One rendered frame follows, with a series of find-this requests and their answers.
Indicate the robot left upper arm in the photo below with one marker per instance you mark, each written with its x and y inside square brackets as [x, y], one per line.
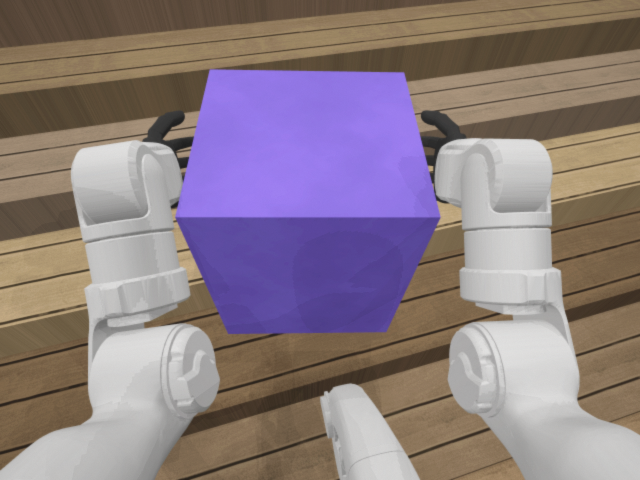
[145, 386]

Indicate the robot right forearm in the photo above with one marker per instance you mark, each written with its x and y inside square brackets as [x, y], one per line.
[503, 187]

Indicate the carton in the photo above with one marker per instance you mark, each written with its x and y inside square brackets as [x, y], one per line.
[307, 202]

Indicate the robot left hand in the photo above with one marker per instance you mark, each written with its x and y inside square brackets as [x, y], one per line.
[159, 130]

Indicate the robot right hand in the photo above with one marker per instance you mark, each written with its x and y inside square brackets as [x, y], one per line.
[448, 128]

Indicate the robot left forearm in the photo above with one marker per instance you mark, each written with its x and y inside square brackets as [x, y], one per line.
[123, 194]

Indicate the right robot thigh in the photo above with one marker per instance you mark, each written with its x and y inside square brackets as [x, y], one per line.
[369, 447]

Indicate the robot right upper arm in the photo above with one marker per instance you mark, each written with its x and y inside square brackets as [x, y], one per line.
[520, 376]

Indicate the robot right shin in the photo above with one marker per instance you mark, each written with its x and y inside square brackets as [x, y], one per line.
[339, 459]

